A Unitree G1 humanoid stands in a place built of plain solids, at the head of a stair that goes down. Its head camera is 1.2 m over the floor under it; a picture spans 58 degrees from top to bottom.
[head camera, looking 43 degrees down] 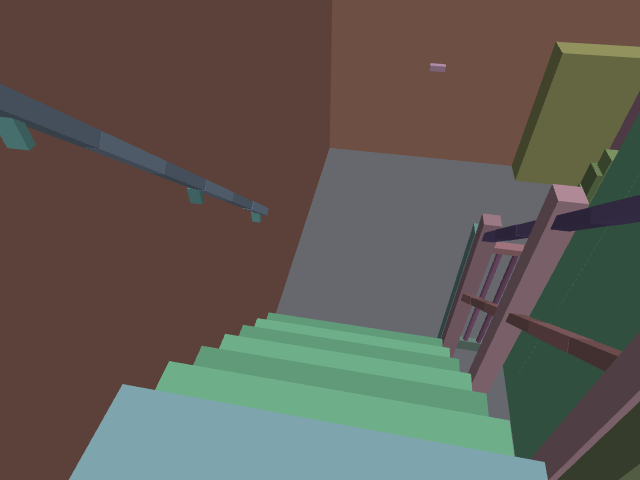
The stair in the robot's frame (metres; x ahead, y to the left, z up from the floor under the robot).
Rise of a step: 0.21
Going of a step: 0.21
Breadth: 1.20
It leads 11 degrees to the right of straight ahead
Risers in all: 7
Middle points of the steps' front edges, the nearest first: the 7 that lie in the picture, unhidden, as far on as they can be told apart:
0.54 0.00 0.00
0.75 -0.04 -0.21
0.95 -0.07 -0.42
1.16 -0.11 -0.62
1.36 -0.15 -0.83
1.57 -0.19 -1.04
1.77 -0.23 -1.25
